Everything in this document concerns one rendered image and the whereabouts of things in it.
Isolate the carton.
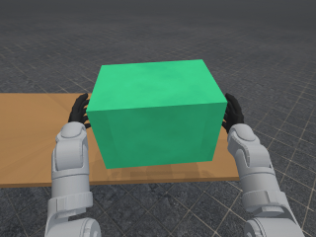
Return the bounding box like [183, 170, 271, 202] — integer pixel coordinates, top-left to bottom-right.
[86, 59, 228, 169]

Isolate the table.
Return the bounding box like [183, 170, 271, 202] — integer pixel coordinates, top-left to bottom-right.
[0, 93, 240, 189]

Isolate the robot right hand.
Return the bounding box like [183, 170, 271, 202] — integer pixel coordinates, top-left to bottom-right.
[222, 93, 244, 134]

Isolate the left robot forearm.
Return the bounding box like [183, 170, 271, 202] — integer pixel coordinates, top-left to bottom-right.
[44, 121, 93, 237]

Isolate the right robot forearm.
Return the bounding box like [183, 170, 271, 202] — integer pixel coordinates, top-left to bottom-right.
[227, 123, 305, 237]

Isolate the left robot upper arm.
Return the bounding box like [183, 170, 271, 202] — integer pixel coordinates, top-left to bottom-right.
[46, 217, 102, 237]

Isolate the robot left hand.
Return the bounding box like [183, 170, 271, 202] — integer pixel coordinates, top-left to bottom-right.
[68, 93, 91, 129]

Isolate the right robot upper arm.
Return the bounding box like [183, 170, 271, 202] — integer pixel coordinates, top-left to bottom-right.
[244, 217, 303, 237]

